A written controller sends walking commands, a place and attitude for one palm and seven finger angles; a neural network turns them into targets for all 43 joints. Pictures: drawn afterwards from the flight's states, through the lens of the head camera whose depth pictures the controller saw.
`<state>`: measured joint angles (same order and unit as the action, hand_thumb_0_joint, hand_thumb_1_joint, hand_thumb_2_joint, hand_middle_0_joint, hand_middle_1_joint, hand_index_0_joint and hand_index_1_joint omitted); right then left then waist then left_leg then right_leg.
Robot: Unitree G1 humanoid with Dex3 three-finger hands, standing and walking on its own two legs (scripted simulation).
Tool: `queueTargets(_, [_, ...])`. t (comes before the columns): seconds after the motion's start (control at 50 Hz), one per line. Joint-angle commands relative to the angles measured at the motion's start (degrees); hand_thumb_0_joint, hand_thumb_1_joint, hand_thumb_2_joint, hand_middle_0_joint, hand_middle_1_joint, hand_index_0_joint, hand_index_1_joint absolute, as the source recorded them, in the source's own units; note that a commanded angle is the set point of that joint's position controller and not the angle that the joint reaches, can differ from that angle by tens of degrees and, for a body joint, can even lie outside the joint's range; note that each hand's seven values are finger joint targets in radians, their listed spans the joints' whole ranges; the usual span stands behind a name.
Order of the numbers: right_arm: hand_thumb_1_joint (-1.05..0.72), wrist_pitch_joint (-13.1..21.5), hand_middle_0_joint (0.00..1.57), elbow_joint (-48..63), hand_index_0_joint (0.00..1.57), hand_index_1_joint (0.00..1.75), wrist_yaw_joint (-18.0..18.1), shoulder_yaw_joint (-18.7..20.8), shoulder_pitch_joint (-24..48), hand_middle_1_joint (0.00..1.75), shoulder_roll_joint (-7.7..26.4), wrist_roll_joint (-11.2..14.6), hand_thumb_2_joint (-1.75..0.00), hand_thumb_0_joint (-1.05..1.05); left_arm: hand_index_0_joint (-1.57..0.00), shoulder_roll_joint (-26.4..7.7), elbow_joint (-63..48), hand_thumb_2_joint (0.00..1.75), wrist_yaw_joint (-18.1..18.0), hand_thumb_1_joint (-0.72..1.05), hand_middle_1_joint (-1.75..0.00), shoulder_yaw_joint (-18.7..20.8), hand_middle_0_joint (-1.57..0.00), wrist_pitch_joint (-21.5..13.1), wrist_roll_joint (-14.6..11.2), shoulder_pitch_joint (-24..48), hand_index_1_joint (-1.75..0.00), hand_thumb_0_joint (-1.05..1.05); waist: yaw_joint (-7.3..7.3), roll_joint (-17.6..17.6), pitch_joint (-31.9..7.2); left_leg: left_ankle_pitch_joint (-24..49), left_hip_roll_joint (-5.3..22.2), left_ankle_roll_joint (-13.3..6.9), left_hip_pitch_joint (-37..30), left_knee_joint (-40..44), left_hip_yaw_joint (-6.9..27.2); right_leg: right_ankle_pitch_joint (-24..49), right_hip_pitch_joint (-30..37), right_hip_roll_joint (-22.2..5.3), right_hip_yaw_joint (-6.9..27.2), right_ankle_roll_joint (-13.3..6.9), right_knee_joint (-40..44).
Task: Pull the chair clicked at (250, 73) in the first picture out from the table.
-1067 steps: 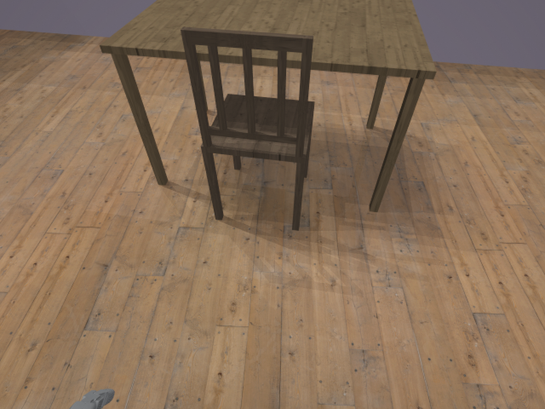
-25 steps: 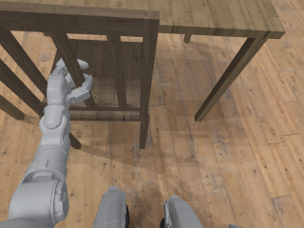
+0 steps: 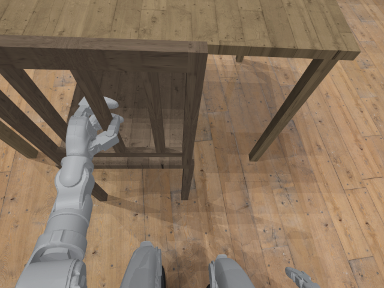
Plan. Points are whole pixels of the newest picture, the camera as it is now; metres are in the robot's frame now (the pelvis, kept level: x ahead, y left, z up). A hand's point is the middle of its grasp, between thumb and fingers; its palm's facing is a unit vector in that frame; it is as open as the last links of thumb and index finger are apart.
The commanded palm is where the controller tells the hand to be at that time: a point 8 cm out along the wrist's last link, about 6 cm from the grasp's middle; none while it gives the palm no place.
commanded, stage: hook a spindle and tug to test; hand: left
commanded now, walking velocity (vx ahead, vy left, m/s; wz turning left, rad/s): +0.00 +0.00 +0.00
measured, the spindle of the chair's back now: (105, 119) +0.46 +0.18 +0.02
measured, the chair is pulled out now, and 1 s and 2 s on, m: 0.02 0.16 0.27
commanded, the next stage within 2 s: step backward, pulling the chair out in 0.14 s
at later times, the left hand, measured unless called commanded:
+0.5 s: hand (116, 138) +0.40 +0.15 +0.04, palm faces +0.08 -0.99 -0.09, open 5.5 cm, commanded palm +0.39 +0.20 +0.04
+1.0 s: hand (134, 188) +0.30 +0.10 +0.04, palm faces +0.01 -0.99 -0.15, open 5.4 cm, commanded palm +0.30 +0.16 +0.04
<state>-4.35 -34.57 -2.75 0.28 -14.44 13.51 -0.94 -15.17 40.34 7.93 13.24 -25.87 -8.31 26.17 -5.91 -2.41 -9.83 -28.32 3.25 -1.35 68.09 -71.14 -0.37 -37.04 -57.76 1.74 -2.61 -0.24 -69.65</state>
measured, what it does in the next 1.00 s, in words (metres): rises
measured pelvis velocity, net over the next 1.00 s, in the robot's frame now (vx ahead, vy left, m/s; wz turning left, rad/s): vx -0.06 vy -0.01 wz -0.01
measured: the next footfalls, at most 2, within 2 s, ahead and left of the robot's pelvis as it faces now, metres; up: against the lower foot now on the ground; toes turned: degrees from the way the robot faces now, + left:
left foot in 1.76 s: -0.15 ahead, +0.15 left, +0.00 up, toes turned -1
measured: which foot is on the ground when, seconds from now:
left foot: down 0.00-1.00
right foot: down 0.00-1.00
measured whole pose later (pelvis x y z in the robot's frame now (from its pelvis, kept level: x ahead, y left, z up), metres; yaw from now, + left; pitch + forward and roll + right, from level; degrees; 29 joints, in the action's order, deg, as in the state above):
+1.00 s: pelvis -0.06 -0.01 +0.10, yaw +0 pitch +3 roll -1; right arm -2.1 -42.5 5.9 0.2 -12.8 14.7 2.9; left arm -7.5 59.3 -5.0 3.0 -14.1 -4.6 28.3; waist -3.7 -4.6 8.2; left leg -16.9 2.5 0.8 30.6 -37.7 -1.6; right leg -16.4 -22.5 2.0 -1.9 -1.2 -35.6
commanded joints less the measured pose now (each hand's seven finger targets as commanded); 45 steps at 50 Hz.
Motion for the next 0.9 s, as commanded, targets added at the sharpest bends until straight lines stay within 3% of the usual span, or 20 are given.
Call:
queueTargets(0.0, [-0.9, 1.4, 0.2, 4.8, 0.2, 0.3, 0.8, 3.5, -6.0, 0.3, 9.1, 0.3, -0.9, 0.0, -0.5, -7.9, -11.2, 0.9, 1.5, 0.9, -1.45, 0.3, -0.5, -3.8, 0.1, 11.2, -1.45, 0.0, 0.05, -2.6, -25.6, 27.4, -1.5, -0.1, -30.4, 4.8, 2.8, 31.4, 2.9, 0.9, 0.3, -1.2, 8.1])
queueTargets(0.16, [-0.9, 1.7, 0.2, 4.7, 0.2, 0.3, 1.3, 3.4, -5.6, 0.3, 9.3, 0.4, -0.9, 0.0, -0.5, -9.7, -11.0, 0.9, 1.4, 0.9, -1.45, 1.7, -0.5, -3.7, -0.1, 12.8, -1.45, 0.0, -0.05, -1.9, -25.2, 25.5, -1.6, -0.1, -28.9, 4.5, 2.9, 29.8, 2.7, 0.9, 0.6, -1.2, 7.8])
queueTargets(0.2, [-0.9, 1.9, 0.2, 4.8, 0.2, 0.3, 1.3, 3.4, -5.4, 0.3, 9.2, 0.3, -0.9, 0.0, -0.5, -8.8, -11.3, 0.9, 1.4, 0.9, -1.45, 1.1, -0.5, -3.8, -0.2, 12.7, -1.45, 0.0, 0.01, -2.7, -25.6, 25.5, -1.5, 0.0, -29.7, 4.5, 2.9, 29.3, 2.0, 0.9, 0.4, -1.3, 7.9])
queueTargets(0.22, [-0.9, 2.0, 0.2, 4.5, 0.2, 0.3, 1.4, 3.4, -5.3, 0.3, 9.0, 0.4, -0.9, 0.0, -0.5, -6.7, -11.7, 0.9, 1.5, 0.9, -1.45, -1.3, -0.5, -3.9, -0.2, 15.8, -1.45, 0.0, -1.08, -2.2, -25.4, 25.2, -1.6, -0.1, -29.9, 4.5, 3.1, 28.9, 1.5, 0.9, 0.4, -1.1, 8.1])
queueTargets(0.24, [-0.9, -1.4, 0.2, 9.3, 0.2, 0.3, 3.2, 2.3, -8.1, 0.3, 8.4, 3.2, -0.9, 0.0, -0.5, -21.6, -18.2, 0.9, -6.0, 0.9, -1.45, 3.2, -0.5, 3.0, 6.0, 25.6, -1.45, 0.0, 2.62, -7.4, -37.5, 25.4, -0.4, -1.0, -48.7, 14.6, 1.1, 32.2, 21.6, -2.6, 4.3, -1.8, 17.4])
queueTargets(0.26, [-0.9, -1.8, 0.2, 10.0, 0.2, 0.3, 4.9, 2.6, -7.8, 0.3, 7.8, 3.8, -0.9, 0.0, -0.5, -19.3, -24.6, 0.9, -8.9, 0.9, -1.45, 0.4, -0.5, 5.7, 6.1, 29.6, -1.45, 0.0, 1.81, -10.5, -37.6, 27.1, -0.9, -1.1, -52.0, 16.9, 1.2, 39.1, 25.2, -2.2, 4.6, -1.2, 21.3])
queueTargets(0.3, [-0.9, -1.9, 0.2, 9.2, 0.2, 0.3, 6.5, 2.5, -7.2, 0.3, 8.0, 3.7, -0.9, 0.0, -0.5, -16.0, -19.2, 0.9, -11.6, 0.9, -1.45, -0.1, -0.5, 10.2, 6.7, 19.6, -1.45, 0.0, 1.97, -8.9, -33.4, 31.7, -0.5, -1.1, -50.9, 18.0, 1.9, 44.8, 25.5, -2.7, 4.3, -0.6, 21.9])
queueTargets(0.34, [-0.9, -3.2, 0.2, 7.5, 0.2, 0.3, 7.2, 1.9, -6.5, 0.3, 8.1, 3.9, -0.9, 0.0, -0.5, -9.6, -8.9, 0.9, -12.8, 0.9, -1.45, -4.9, -0.5, 14.6, 6.8, 13.2, -1.45, 0.0, 1.48, -1.5, -24.9, 33.0, 0.5, -1.4, -46.1, 20.6, 2.7, 45.8, 27.4, -3.1, 3.8, 0.4, 24.3])
queueTargets(0.38, [-0.9, -3.7, 0.2, 6.1, 0.2, 0.3, 7.7, 1.8, -6.3, 0.3, 8.8, 3.9, -0.9, 0.0, -0.5, -8.8, -2.9, 0.9, -13.6, 0.9, -1.45, -6.3, -0.5, 16.5, 7.2, 15.2, -1.45, 0.0, 1.05, 2.7, -18.6, 32.4, 1.9, -1.4, -43.7, 23.7, 2.8, 46.8, 30.3, -4.1, 4.3, 1.9, 27.6])
queueTargets(0.4, [-0.9, -3.8, 0.2, 5.5, 0.2, 0.3, 8.0, 1.7, -6.2, 0.3, 9.0, 3.9, -0.9, 0.0, -0.5, -8.2, -0.1, 0.9, -13.9, 0.9, -1.45, -7.2, -0.5, 16.6, 7.2, 16.9, -1.45, 0.0, 0.96, 2.5, -16.8, 34.6, 2.5, -1.5, -44.9, 25.3, 2.9, 47.7, 30.9, -4.4, 4.2, 2.2, 28.9])
queueTargets(0.46, [-0.9, -3.2, 0.2, 3.5, 0.2, 0.3, 8.7, 1.9, -6.3, 0.3, 9.1, 3.3, -0.9, 0.0, -0.5, -8.8, 3.6, 0.9, -14.2, 0.9, -1.45, -6.9, -0.5, 14.1, 7.3, 22.9, -1.45, 0.0, 1.52, -3.0, -16.1, 44.7, 4.1, -1.5, -52.2, 28.1, 3.5, 48.8, 31.3, -4.6, 3.9, 2.1, 30.1])
queueTargets(0.52, [-0.9, -2.5, 0.2, 1.9, 0.2, 0.3, 8.7, 2.5, -6.0, 0.3, 9.1, 2.9, -0.9, 0.0, -0.5, -6.3, 8.0, 0.9, -13.7, 0.9, -1.45, -8.8, -0.5, 12.5, 7.1, 23.9, -1.45, 0.0, 2.08, -10.0, -14.5, 50.2, 6.8, -2.1, -57.9, 31.2, 6.8, 37.5, 28.4, -3.4, 3.1, 1.4, 29.9])
queueTargets(0.58, [-0.9, -1.3, 0.2, 1.1, 0.2, 0.3, 8.4, 3.0, -5.2, 0.3, 8.7, 2.5, -0.9, 0.0, -0.5, -4.6, 9.5, 0.9, -13.1, 0.9, -1.45, -9.7, -0.5, 11.2, 6.9, 23.6, -1.45, 0.0, 2.19, -13.8, -13.8, 53.6, 9.5, -2.9, -63.0, 34.7, 10.2, 22.9, 26.2, -2.2, 2.6, 0.7, 27.7])
queueTargets(0.64, [-0.9, 0.2, 0.2, 1.3, 0.2, 0.3, 8.1, 3.2, -3.6, 0.3, 8.5, 1.9, -0.9, 0.0, -0.5, -4.8, 9.0, 0.9, -12.7, 0.9, -1.45, -9.1, -0.5, 10.4, 6.7, 22.2, -1.45, 0.0, 2.74, -14.8, -12.7, 49.9, 11.5, -4.1, -63.8, 38.6, 13.2, 13.2, 26.5, -1.8, 2.6, 0.3, 26.1])
queueTargets(0.72, [-0.9, 1.7, 0.2, 1.5, 0.2, 0.3, 7.8, 2.9, -2.2, 0.3, 8.3, 1.8, -0.9, 0.0, -0.5, -5.0, 6.0, 0.9, -12.5, 0.9, -1.45, -8.6, -0.5, 9.4, 6.5, 18.9, -1.45, 0.0, 2.98, -11.9, -12.1, 46.4, 12.4, -4.5, -61.5, 38.5, 11.6, 18.3, 32.3, -2.6, 2.9, 0.3, 30.9])
queueTargets(0.74, [-0.9, 1.8, 0.2, 1.5, 0.2, 0.3, 8.0, 3.2, -2.3, 0.3, 8.6, 2.0, -0.9, 0.0, -0.5, -6.5, 5.8, 0.9, -12.5, 0.9, -1.45, -7.0, -0.5, 9.5, 6.6, 17.4, -1.45, 0.0, 3.19, -7.6, -13.1, 45.1, 11.9, -4.1, -59.6, 37.9, 10.7, 22.5, 35.4, -2.5, 2.7, 0.4, 32.3])
queueTargets(0.78, [-0.9, 2.3, 0.2, 1.7, 0.2, 0.3, 8.4, 3.4, -2.1, 0.3, 8.6, 2.7, -0.9, 0.0, -0.5, -5.6, 4.8, 0.9, -12.2, 0.9, -1.45, -7.9, -0.5, 9.2, 6.3, 17.3, -1.45, 0.0, 3.04, -1.2, -14.0, 39.6, 10.1, -2.7, -56.2, 35.9, 7.8, 33.3, 40.3, -3.2, 3.6, 0.5, 36.4])
queueTargets(0.82, [-0.9, 3.0, 0.2, 1.2, 0.2, 0.3, 9.0, 3.5, -2.1, 0.3, 8.2, 3.3, -0.9, 0.0, -0.5, -6.2, 4.7, 0.9, -12.3, 0.9, -1.45, -8.6, -0.5, 8.8, 6.0, 19.0, -1.45, 0.0, 2.25, 6.3, -13.8, 31.1, 6.6, -0.3, -54.1, 33.6, 3.5, 43.3, 42.8, -7.1, 7.7, 0.2, 40.5])
queueTargets(0.84, [-0.9, 3.3, 0.2, 0.8, 0.2, 0.3, 9.3, 3.9, -2.3, 0.3, 8.8, 3.7, -0.9, 0.0, -0.5, -8.4, 6.2, 0.9, -12.8, 0.9, -1.45, -7.7, -0.5, 9.1, 6.1, 18.8, -1.45, 0.0, 2.13, 8.0, -12.9, 25.5, 4.5, 1.1, -52.3, 31.7, 1.6, 46.4, 43.5, -10.7, 11.4, -1.0, 41.8])
queueTargets(0.88, [-0.9, 3.9, 0.2, -0.5, 0.2, 0.3, 9.5, 3.3, -0.2, 0.3, 8.6, 3.9, -0.9, 0.0, -0.5, -8.0, 7.4, 0.9, -13.6, 0.9, -1.45, -9.2, -0.5, 9.2, 6.4, 21.9, -1.45, 0.0, 2.38, 5.7, -9.3, 13.0, 1.9, 2.4, -50.1, 30.3, 1.3, 46.3, 42.9, -15.5, 15.5, -2.5, 44.2])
